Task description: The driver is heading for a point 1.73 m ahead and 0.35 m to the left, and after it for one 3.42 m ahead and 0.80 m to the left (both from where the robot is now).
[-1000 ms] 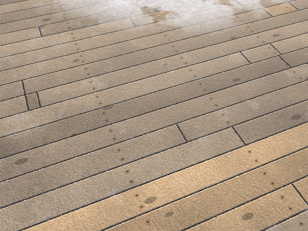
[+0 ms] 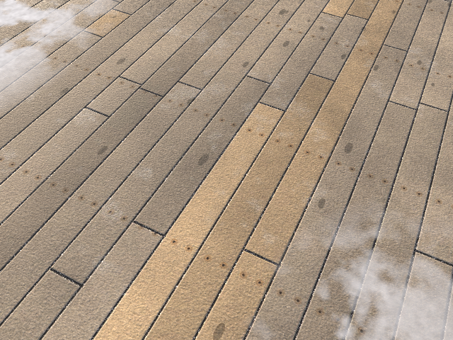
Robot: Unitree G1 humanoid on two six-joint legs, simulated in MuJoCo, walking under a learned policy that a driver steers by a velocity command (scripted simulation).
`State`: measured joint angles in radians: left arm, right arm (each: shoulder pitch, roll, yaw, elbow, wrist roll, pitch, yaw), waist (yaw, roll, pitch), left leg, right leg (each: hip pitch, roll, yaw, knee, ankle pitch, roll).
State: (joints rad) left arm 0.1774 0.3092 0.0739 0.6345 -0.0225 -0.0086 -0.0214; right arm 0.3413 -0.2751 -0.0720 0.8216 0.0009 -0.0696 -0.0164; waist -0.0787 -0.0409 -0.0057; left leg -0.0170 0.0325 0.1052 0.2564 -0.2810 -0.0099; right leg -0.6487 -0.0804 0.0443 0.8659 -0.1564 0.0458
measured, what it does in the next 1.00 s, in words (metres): walks ahead: right foot, then left foot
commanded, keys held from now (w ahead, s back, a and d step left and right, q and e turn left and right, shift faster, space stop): w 0.34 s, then no key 0.66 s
